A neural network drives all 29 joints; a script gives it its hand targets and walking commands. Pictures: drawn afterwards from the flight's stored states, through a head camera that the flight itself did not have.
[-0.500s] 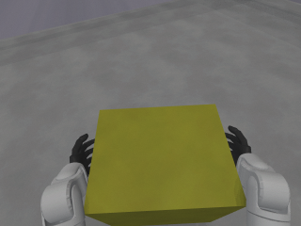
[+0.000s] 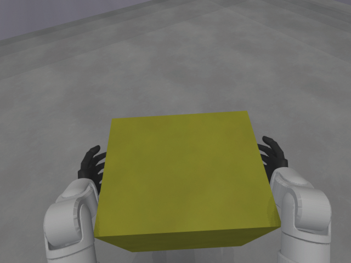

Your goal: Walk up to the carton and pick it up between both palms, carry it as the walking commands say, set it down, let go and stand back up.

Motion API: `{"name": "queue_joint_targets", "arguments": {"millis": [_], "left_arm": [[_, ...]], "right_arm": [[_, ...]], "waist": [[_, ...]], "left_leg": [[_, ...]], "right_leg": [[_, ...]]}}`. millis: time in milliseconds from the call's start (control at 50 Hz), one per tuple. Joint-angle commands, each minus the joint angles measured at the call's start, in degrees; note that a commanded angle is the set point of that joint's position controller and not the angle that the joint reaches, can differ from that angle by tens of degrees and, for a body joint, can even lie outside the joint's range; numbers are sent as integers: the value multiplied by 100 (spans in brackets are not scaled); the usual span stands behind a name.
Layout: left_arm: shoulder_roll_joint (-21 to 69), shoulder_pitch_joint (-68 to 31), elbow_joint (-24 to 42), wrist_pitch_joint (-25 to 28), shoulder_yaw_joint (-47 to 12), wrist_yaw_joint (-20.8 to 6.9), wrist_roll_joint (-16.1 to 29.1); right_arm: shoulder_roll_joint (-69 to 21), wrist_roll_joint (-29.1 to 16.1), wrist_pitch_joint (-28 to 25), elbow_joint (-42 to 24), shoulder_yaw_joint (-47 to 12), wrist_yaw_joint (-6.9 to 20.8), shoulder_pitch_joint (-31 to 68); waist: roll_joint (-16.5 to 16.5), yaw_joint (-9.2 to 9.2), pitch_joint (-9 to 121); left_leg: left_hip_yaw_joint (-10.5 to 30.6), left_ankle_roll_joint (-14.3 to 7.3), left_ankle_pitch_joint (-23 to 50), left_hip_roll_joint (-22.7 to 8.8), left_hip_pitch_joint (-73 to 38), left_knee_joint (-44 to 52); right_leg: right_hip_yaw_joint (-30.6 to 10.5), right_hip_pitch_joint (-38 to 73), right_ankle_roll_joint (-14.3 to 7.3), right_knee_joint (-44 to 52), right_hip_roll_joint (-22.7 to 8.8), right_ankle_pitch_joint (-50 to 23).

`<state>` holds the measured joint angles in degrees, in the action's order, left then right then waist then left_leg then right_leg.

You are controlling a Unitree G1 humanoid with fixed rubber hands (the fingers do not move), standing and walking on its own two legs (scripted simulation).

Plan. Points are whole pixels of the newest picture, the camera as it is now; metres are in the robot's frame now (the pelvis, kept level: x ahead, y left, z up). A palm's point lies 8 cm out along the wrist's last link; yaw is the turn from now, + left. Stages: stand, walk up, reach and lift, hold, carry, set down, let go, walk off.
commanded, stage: carry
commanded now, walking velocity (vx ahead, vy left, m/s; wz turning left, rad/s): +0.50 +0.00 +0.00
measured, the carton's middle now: (183, 189) +0.28 -0.01 +0.00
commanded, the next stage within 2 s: none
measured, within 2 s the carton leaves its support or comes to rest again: neither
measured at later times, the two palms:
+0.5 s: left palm (122, 80) +0.58 +0.15 +0.10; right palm (244, 65) +0.63 -0.22 +0.10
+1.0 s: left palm (130, 30) +0.92 +0.16 +0.09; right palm (222, 23) +0.94 -0.21 +0.10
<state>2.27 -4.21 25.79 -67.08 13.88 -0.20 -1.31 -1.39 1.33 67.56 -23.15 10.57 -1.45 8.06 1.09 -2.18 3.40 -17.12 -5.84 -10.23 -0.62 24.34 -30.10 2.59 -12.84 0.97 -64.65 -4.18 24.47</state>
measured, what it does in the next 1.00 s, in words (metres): walks ahead: right foot, then left foot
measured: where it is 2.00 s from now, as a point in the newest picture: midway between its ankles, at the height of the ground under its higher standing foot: (188, 170)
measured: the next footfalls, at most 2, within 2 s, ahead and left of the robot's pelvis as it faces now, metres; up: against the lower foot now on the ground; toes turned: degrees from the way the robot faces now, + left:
right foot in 0.36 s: +0.45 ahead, -0.12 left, +0.00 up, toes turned -7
left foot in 0.84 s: +0.76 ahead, +0.05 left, +0.00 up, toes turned +7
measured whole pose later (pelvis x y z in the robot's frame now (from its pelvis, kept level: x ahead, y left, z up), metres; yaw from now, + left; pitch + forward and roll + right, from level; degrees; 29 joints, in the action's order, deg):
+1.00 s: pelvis +0.67 -0.03 +0.02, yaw +1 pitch +5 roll +0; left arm 4.7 -2.4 29.1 -66.1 13.2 -0.3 -2.2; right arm -2.2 1.4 66.4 -27.4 12.2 0.0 5.0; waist -0.2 -0.9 1.3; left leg -14.6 -4.6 -8.2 -1.3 20.1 -23.1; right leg 2.8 -18.6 1.9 -51.0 -3.0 26.4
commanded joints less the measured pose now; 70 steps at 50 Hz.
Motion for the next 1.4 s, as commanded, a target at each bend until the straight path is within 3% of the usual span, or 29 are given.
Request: {"name": "queue_joint_targets", "arguments": {"millis": [0, 60, 100, 180, 220, 320, 340, 360, 380, 400, 420, 440, 500, 600, 640, 780, 820, 840, 860, 880, 920, 960, 1000, 1100, 1160, 1220, 1300, 1340, 1380], "left_arm": [[4991, -1954, 1097, 120, -4789, -487, 1669], [5033, -1613, 1257, 297, -4929, -476, 1471], [4541, -2438, 1307, 431, -4928, -409, 1424], [4636, -1397, 1431, 284, -5032, -294, 1406], [4192, -2011, 1300, 232, -4897, -244, 1457], [3533, -2162, 837, -56, -4537, -248, 1520], [3458, -1867, 823, -105, -4451, -271, 1532], [3457, -1771, 662, -111, -4331, -245, 1460], [3695, -1709, 809, -134, -4469, -247, 1490], [3752, -2052, 605, -106, -4304, -278, 1556], [4058, -1796, 777, -74, -4405, -329, 1496], [4408, -2255, 976, -39, -4607, -379, 1645], [4848, -1799, 1193, 87, -4843, -464, 1666], [4117, -1593, 1032, 48, -4710, -519, 1723], [4032, -1785, 1091, 52, -4739, -472, 1704], [4063, -2294, 1136, -85, -4513, -455, 1708], [3848, -2856, 802, -76, -4333, -374, 1607], [3718, -2791, 796, -111, -4248, -323, 1489], [4108, -1626, 1191, -188, -4529, -346, 1561], [4047, -2211, 981, -151, -4553, -315, 1650], [4464, -1956, 843, -69, -4667, -372, 1646], [5011, -1758, 1310, 110, -4942, -412, 1595], [5038, -1898, 1780, 285, -5150, -353, 1574], [4400, -1422, 1567, 84, -4990, -258, 1433], [3885, -1715, 1377, -32, -4826, -302, 1467], [4050, -1736, 1314, -95, -4796, -333, 1531], [3801, -1814, 1039, -150, -4612, -279, 1483], [4035, -1789, 1163, -149, -4719, -316, 1594], [3727, -2273, 994, -153, -4493, -297, 1543]], "right_arm": [[-4959, -1673, -169, -1290, -4500, 580, 2136], [-5134, -1752, -302, -1403, -4825, 797, 1629], [-4438, -1712, -443, -1305, -4512, 790, 2111], [-4280, -1632, -359, -1780, -4714, 751, 1304], [-3856, -1468, -301, -1396, -4450, 695, 1307], [-3305, -1328, -85, -1263, -4221, 525, 1667], [-3341, -1334, -36, -1349, -4258, 506, 1492], [-3404, -1380, -12, -1376, -4231, 487, 1890], [-3773, -1355, 64, -1567, -4424, 519, 1534], [-3856, -1453, 56, -1448, -4447, 526, 2224], [-4343, -1483, 67, -1393, -4650, 597, 1916], [-4662, -1558, 3, -1293, -4527, 618, 2099], [-5051, -1530, -148, -1236, -4660, 671, 1562], [-4542, -1274, -157, -1181, -4576, 467, 1362], [-4371, -1293, -178, -1250, -4494, 425, 1518], [-4276, -1429, 1, -1285, -4439, 372, 2038], [-3991, -1465, 0, -1148, -4249, 359, 2620], [-3960, -1504, 41, -1007, -4192, 357, 2715], [-4320, -1463, 53, -1149, -4391, 392, 1416], [-4173, -1584, 22, -960, -4117, 394, 1936], [-4307, -1511, -40, -1025, -4110, 451, 1735], [-4884, -1676, -169, -1490, -4561, 622, 1878], [-5073, -1790, -300, -1812, -4784, 744, 1741], [-4264, -1572, -167, -1827, -4619, 672, 1364], [-3973, -1396, -63, -1508, -4451, 616, 1376], [-4323, -1434, 24, -1423, -4569, 566, 1698], [-4152, -1474, 95, -1151, -4336, 496, 1949], [-4328, -1372, 114, -1076, -4331, 475, 1537], [-4196, -1415, 167, -758, -4240, 470, 2070]], "waist": [[-332, 76, 1986], [-312, 151, 1360], [-623, 163, 1154], [-978, 186, 817], [-1173, 165, 691], [-841, 291, 1100], [-760, 346, 1360], [8, 599, 1491], [1693, 329, 1543], [1493, 276, 1607], [1111, 293, 1440], [146, 293, 1410], [189, 288, 1264], [790, 307, 727], [313, 319, 516], [1069, 395, 655], [710, 180, 1308], [203, 120, 1674], [-1072, 61, 2097], [-1251, 132, 2557], [-740, 144, 2582], [-751, 204, 1967], [-761, 180, 1907], [-925, 246, 1754], [-304, 140, 1283], [507, 178, 1357], [26, 181, 1702], [334, 169, 1599], [805, 169, 1477]], "left_leg": [[2922, -580, 1433, -2032, -3260, 1523], [1764, -103, 947, -1638, -2545, 1803], [1630, -92, 1300, -1538, -2577, 1994], [932, 38, 1793, -1269, -2606, 1938], [760, 107, 1816, -1194, -2586, 1959], [300, 459, 3721, -1086, -2816, 162], [396, 494, 2915, -899, -2160, -569], [330, 632, 1732, -583, -1113, -2423], [546, 792, -1293, 259, 719, -3771], [1537, 664, -1643, -66, 893, -4450], [1795, 597, -1230, -326, 823, -4402], [1784, 623, -858, -508, 810, -4125], [1579, 761, -536, -730, 578, -3144], [961, 945, 32, -567, 1046, -2179], [812, 968, 206, -522, 905, -1623], [38, 784, 1115, 172, 34, 139], [89, 643, 2394, 121, -1570, 1210], [833, 435, 4386, -552, -2997, 774], [2527, -536, 6760, -1957, -4372, 371], [2825, -742, 6994, -2129, -4543, 254], [2530, -609, 5926, -2058, -3930, 567], [1636, -143, 5276, -1684, -3302, 791], [1367, -14, 4112, -1563, -2575, 1117], [925, 217, 3207, -1187, -2223, 461], [940, 523, 427, -787, -1508, 246], [1059, 729, 754, -854, -1552, 138], [984, 772, 1963, -897, -1930, -124], [953, 842, 1803, -846, -1671, -289], [829, 890, 494, -655, -1374, -212]], "right_leg": [[-497, -2249, -61, -967, -236, -487], [30, -1871, 51, 654, -288, -809], [219, -2091, 77, 1212, -245, -1102], [583, -2021, 42, 2392, -40, -1799], [782, -1825, 28, 2908, 108, -1999], [1408, -171, 3, 3832, 497, -1883], [1226, 692, -81, 3719, 392, -1625], [-129, 1459, -291, 4359, -489, -362], [-2946, 2322, -1090, 5231, -1986, -265], [-2969, 2069, -1107, 5399, -1932, -419], [-2683, 1435, -983, 5600, -1931, -381], [-1908, 1479, -890, 5511, -1708, -1053], [-694, 1503, -686, 5579, -1282, -2003], [45, 1919, -751, 5782, -1011, -3272], [475, 1809, -758, 5557, -935, -4151], [871, 2263, -349, 4304, -672, -6841], [1006, 1750, -158, 2787, -577, -5990], [909, 454, 60, 2105, -353, -4424], [692, -1104, 200, 671, 123, -547], [-3, -1457, 110, 20, 243, 625], [-561, -1530, 41, 269, 5, 360], [-311, -1227, 118, 1740, -210, 206], [215, -508, 206, 2343, 49, -128], [558, -235, 192, 3723, -60, -1395], [-95, -129, 25, 4108, -779, -3117], [-52, 161, -93, 3792, -866, -4323], [53, 245, -170, 3378, -768, -5076], [120, 508, -159, 3271, -737, -5888], [12, 692, -197, 3374, -865, -6556]]}}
